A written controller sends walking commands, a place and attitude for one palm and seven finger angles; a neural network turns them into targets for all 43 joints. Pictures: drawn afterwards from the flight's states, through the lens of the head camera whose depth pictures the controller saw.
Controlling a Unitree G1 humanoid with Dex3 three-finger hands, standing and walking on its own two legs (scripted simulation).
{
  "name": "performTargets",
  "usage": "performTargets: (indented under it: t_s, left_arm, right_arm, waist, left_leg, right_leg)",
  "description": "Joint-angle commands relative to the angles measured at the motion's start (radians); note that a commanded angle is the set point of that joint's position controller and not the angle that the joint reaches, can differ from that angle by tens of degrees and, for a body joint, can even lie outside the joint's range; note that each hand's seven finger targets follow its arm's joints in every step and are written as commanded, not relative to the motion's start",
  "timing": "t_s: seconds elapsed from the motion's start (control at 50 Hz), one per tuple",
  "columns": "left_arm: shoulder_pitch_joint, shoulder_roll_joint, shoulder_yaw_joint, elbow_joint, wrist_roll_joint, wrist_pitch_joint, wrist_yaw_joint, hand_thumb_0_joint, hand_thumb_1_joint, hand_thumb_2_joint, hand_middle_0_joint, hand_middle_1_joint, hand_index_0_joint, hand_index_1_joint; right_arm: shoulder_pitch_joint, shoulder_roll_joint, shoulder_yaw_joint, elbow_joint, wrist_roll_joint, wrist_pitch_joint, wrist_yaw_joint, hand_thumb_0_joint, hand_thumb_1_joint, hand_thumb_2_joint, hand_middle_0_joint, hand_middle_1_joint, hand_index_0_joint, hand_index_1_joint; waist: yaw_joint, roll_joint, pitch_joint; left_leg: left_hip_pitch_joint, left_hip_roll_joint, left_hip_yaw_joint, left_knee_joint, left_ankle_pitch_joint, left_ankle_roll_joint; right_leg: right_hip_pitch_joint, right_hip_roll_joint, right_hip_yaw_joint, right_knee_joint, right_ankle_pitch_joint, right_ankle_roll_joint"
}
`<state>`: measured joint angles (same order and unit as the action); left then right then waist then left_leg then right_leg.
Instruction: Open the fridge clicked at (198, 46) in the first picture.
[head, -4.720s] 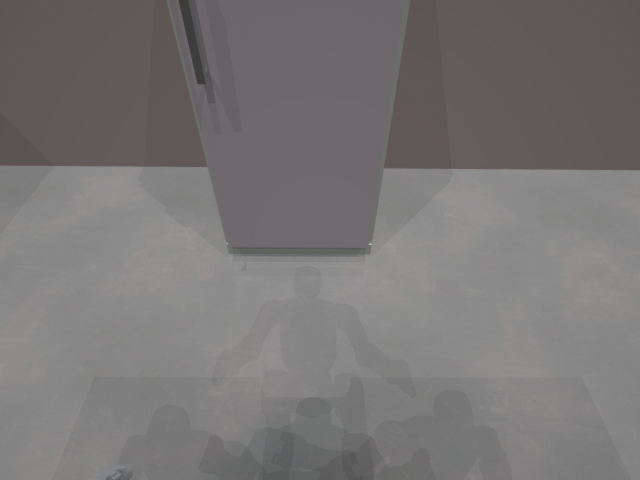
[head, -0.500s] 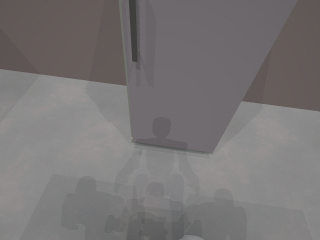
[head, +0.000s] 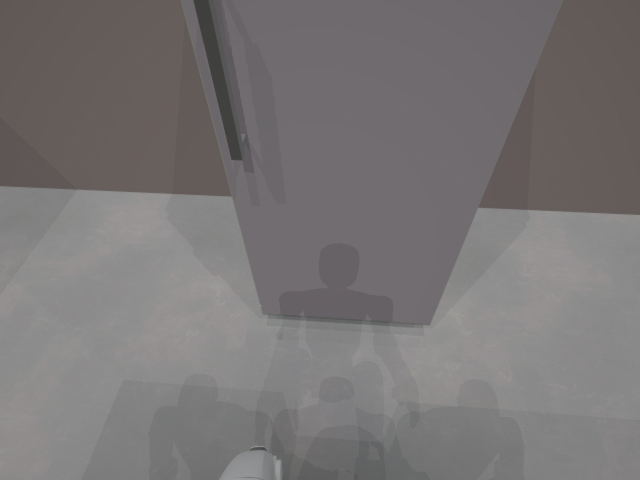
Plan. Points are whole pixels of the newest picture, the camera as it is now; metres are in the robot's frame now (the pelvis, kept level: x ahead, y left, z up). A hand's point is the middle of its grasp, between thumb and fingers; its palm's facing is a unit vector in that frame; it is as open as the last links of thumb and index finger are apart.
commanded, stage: take the last steps up to it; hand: left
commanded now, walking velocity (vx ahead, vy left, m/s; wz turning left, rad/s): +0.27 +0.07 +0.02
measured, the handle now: (224, 71) +0.68 +0.20 +0.17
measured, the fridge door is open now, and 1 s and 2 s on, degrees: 0 0 0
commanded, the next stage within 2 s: come to a stop and stand still in 0.38 s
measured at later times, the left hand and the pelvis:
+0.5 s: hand (186, 423) +0.22 +0.23 -0.16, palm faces +0.00 -0.97 -0.23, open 7.4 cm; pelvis +0.14 +0.05 -0.01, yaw -2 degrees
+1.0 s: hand (159, 448) +0.19 +0.27 -0.19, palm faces +0.07 -0.97 -0.22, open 7.3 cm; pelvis +0.15 +0.08 -0.01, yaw +1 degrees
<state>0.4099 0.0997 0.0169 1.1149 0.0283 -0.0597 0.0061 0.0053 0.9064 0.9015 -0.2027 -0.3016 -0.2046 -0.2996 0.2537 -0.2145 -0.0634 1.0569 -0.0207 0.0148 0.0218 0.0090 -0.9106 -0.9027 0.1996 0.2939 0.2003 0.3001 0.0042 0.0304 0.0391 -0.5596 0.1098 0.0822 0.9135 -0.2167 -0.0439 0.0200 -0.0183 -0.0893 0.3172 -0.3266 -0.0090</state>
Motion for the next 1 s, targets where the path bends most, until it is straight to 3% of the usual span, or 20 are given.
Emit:
performTargets:
  t_s: [0.0,0.04,0.1,0.12,0.14,0.16,0.22,0.28,0.42,0.48,0.5,0.54,0.56,0.62,0.76,0.84,0.9,0.92,0.96,0.98]
  left_arm:
    - [0.055,0.196,0.041,-0.015,0.001,-0.017,0.022,0.0,0.9,0.9,-0.2,-0.3,-0.2,-0.3]
    - [0.052,0.2,0.043,-0.002,0.002,-0.012,0.025,0.0,0.9,0.9,-0.2,-0.3,-0.2,-0.3]
    - [0.019,0.201,0.047,-0.005,-0.005,-0.008,0.021,0.0,0.9,0.9,-0.2,-0.3,-0.2,-0.3]
    - [0.074,0.158,0.045,-0.011,-0.017,-0.003,0.014,0.0,0.9,0.9,-0.2,-0.3,-0.2,-0.3]
    - [0.094,0.108,0.031,-0.036,-0.026,0.0,0.007,0.0,0.9,0.9,-0.2,-0.3,-0.2,-0.3]
    - [0.021,0.126,0.031,-0.064,-0.021,0.005,0.01,0.0,0.9,0.9,-0.2,-0.3,-0.2,-0.3]
    - [-0.061,0.107,0.037,-0.061,-0.008,0.013,-0.002,0.0,0.9,0.9,-0.2,-0.3,-0.2,-0.3]
    - [0.013,0.069,0.034,-0.047,-0.002,0.044,-0.005,0.0,0.9,0.9,-0.2,-0.3,-0.2,-0.3]
    - [-0.091,0.066,0.032,-0.119,0.003,0.055,-0.004,0.0,0.9,0.9,-0.2,-0.3,-0.2,-0.3]
    - [-0.059,0.076,0.03,-0.11,0.005,0.039,0.002,0.0,0.9,0.9,-0.2,-0.3,-0.2,-0.3]
    - [-0.041,0.1,0.029,-0.098,0.005,0.03,0.012,0.0,0.9,0.9,-0.2,-0.3,-0.2,-0.3]
    - [-0.067,0.202,0.029,-0.094,-0.005,0.012,0.024,0.0,0.9,0.9,-0.2,-0.3,-0.2,-0.3]
    - [-0.091,0.212,0.025,-0.101,-0.011,0.017,0.027,0.0,0.9,0.9,-0.2,-0.3,-0.2,-0.3]
    - [-0.139,0.19,0.028,-0.1,-0.019,0.022,0.04,0.0,0.9,0.9,-0.2,-0.3,-0.2,-0.3]
    - [-0.12,0.236,0.074,-0.09,-0.001,0.056,0.058,0.0,0.9,0.9,-0.2,-0.3,-0.2,-0.3]
    - [-0.211,0.247,0.08,-0.127,0.005,0.07,0.051,0.0,0.9,0.9,-0.2,-0.3,-0.2,-0.3]
    - [-0.263,0.239,0.073,-0.14,0.0,0.08,0.044,0.0,0.9,0.9,-0.2,-0.3,-0.2,-0.3]
    - [-0.256,0.213,0.064,-0.138,-0.007,0.085,0.039,0.0,0.9,0.9,-0.2,-0.3,-0.2,-0.3]
    - [-0.212,0.121,0.042,-0.14,-0.02,0.094,0.028,0.0,0.9,0.9,-0.2,-0.3,-0.2,-0.3]
    - [-0.22,0.134,0.045,-0.134,-0.016,0.095,0.024,0.0,0.9,0.9,-0.2,-0.3,-0.2,-0.3]
  right_arm:
    - [-0.131,-0.005,0.009,-0.11,0.005,-0.04,0.015,0.0,-0.9,-0.9,0.2,0.3,0.2,0.3]
    - [-0.131,-0.002,0.012,-0.113,0.007,-0.048,0.015,0.0,-0.9,-0.9,0.2,0.3,0.2,0.3]
    - [0.162,-0.06,-0.004,-0.024,-0.006,-0.065,-0.007,0.0,-0.9,-0.9,0.2,0.3,0.2,0.3]
    - [0.286,-0.156,-0.025,0.003,-0.018,-0.073,-0.022,0.0,-0.9,-0.9,0.2,0.3,0.2,0.3]
    - [0.341,-0.235,-0.04,0.013,-0.009,-0.071,-0.033,0.0,-0.9,-0.9,0.2,0.3,0.2,0.3]
    - [0.303,-0.234,-0.038,0.003,0.004,-0.058,-0.039,0.0,-0.9,-0.9,0.2,0.3,0.2,0.3]
    - [0.087,-0.079,0.001,-0.047,0.001,-0.074,-0.042,0.0,-0.9,-0.9,0.2,0.3,0.2,0.3]
    - [0.027,-0.044,0.015,-0.049,0.002,-0.083,-0.042,0.0,-0.9,-0.9,0.2,0.3,0.2,0.3]
    - [0.038,-0.076,-0.003,-0.043,-0.005,-0.062,-0.034,0.0,-0.9,-0.9,0.2,0.3,0.2,0.3]
    - [0.034,-0.057,0.005,-0.034,-0.003,-0.054,-0.035,0.0,-0.9,-0.9,0.2,0.3,0.2,0.3]
    - [0.04,-0.028,0.013,-0.025,0.004,-0.054,-0.036,0.0,-0.9,-0.9,0.2,0.3,0.2,0.3]
    - [0.083,0.032,0.035,-0.029,0.012,-0.049,-0.035,0.0,-0.9,-0.9,0.2,0.3,0.2,0.3]
    - [0.096,0.027,0.036,-0.013,0.009,-0.041,-0.036,0.0,-0.9,-0.9,0.2,0.3,0.2,0.3]
    - [0.124,0.032,0.034,0.028,0.015,-0.019,-0.045,0.0,-0.9,-0.9,0.2,0.3,0.2,0.3]
    - [0.036,0.001,0.004,-0.031,0.01,0.022,-0.06,0.0,-0.9,-0.9,0.2,0.3,0.2,0.3]
    - [0.035,0.012,-0.001,-0.051,0.014,0.029,-0.049,0.0,-0.9,-0.9,0.2,0.3,0.2,0.3]
    - [0.121,0.017,0.003,-0.031,0.012,0.015,-0.042,0.0,-0.9,-0.9,0.2,0.3,0.2,0.3]
    - [0.137,0.0,0.003,-0.023,0.01,0.005,-0.041,0.0,-0.9,-0.9,0.2,0.3,0.2,0.3]
    - [0.068,-0.113,-0.01,-0.063,-0.003,-0.014,-0.048,0.0,-0.9,-0.9,0.2,0.3,0.2,0.3]
    - [0.001,-0.132,-0.005,-0.083,-0.01,-0.012,-0.049,0.0,-0.9,-0.9,0.2,0.3,0.2,0.3]
  waist:
    - [0.028,-0.167,0.101]
    - [0.021,-0.166,0.102]
    - [-0.106,-0.071,-0.046]
    - [-0.13,0.115,-0.182]
    - [-0.119,0.33,-0.249]
    - [-0.117,0.198,-0.187]
    - [-0.044,0.06,0.007]
    - [0.024,0.077,0.001]
    - [0.011,0.044,0.036]
    - [0.039,-0.039,0.0]
    - [0.047,-0.101,-0.017]
    - [-0.002,-0.3,-0.019]
    - [-0.014,-0.183,-0.006]
    - [-0.014,-0.182,-0.061]
    - [0.045,-0.115,-0.085]
    - [0.012,-0.152,-0.093]
    - [-0.037,-0.19,-0.112]
    - [-0.045,-0.128,-0.11]
    - [-0.024,0.235,-0.068]
    - [-0.017,0.187,-0.012]
  left_leg:
    - [-0.061,-0.005,0.021,-0.127,0.004,0.023]
    - [0.031,-0.021,0.026,-0.207,-0.013,0.044]
    - [0.453,-0.09,0.045,-0.382,0.065,0.077]
    - [0.668,0.092,-0.158,-0.42,0.132,0.132]
    - [0.776,0.304,-0.487,-0.557,0.185,0.225]
    - [0.682,0.328,-0.512,-0.622,0.089,0.267]
    - [0.359,0.242,-0.306,-0.693,-0.03,0.227]
    - [0.204,0.173,-0.15,-0.723,0.01,0.198]
    - [0.205,0.175,-0.143,-0.742,-0.174,0.227]
    - [0.22,0.13,-0.106,-0.606,-0.108,0.18]
    - [0.215,0.078,-0.059,-0.515,-0.062,0.132]
    - [0.192,-0.047,0.034,-0.4,-0.166,0.033]
    - [0.272,-0.037,0.007,-0.397,-0.178,0.025]
    - [0.294,-0.025,-0.01,-0.386,-0.134,0.016]
    - [0.121,-0.05,-0.05,-0.067,-0.327,0.0]
    - [0.195,-0.056,-0.068,-0.107,-0.253,0.0]
    - [0.391,-0.073,-0.016,-0.374,-0.017,0.004]
    - [0.477,-0.054,-0.028,-0.468,0.059,0.012]
    - [0.347,0.213,-0.372,-0.727,-0.092,0.116]
    - [0.218,0.252,-0.419,-0.786,-0.268,0.169]
  right_leg:
    - [-0.021,-0.267,0.123,-0.096,0.451,-0.122]
    - [-0.048,-0.274,0.113,-0.06,0.491,-0.111]
    - [-0.157,-0.19,0.022,0.319,0.586,-0.066]
    - [-0.304,-0.082,-0.04,0.574,0.284,-0.023]
    - [-0.509,0.041,-0.03,0.866,-0.263,-0.001]
    - [-0.555,-0.008,0.067,0.982,-0.278,-0.022]
    - [-0.571,-0.104,0.087,0.977,-0.079,-0.013]
    - [-0.428,-0.105,0.053,0.812,-0.048,0.0]
    - [-0.354,-0.076,0.01,0.45,0.003,0.011]
    - [-0.208,-0.035,-0.01,0.22,0.101,0.02]
    - [-0.144,-0.065,0.046,0.104,0.152,0.02]
    - [-0.161,-0.321,0.321,-0.016,0.397,-0.089]
    - [-0.219,-0.34,0.289,-0.007,0.539,-0.122]
    - [-0.142,-0.275,0.196,0.077,0.807,-0.121]
    - [-0.011,-0.387,0.253,0.096,1.054,-0.227]
    - [-0.131,-0.335,0.182,0.078,0.78,-0.197]
    - [-0.257,-0.248,0.111,0.116,0.424,-0.101]
    - [-0.334,-0.197,0.084,0.155,0.231,-0.056]
    - [-0.41,-0.034,0.016,0.358,-0.15,0.041]
    - [-0.366,-0.037,0.079,0.437,-0.159,0.032]
